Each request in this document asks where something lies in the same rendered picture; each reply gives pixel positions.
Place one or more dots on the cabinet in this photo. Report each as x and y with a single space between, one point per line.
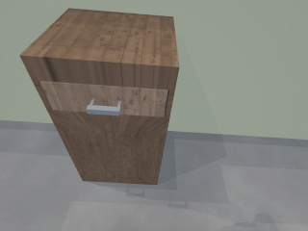
132 50

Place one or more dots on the drawer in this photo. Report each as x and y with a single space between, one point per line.
76 97

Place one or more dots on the handle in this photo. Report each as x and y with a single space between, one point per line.
103 110

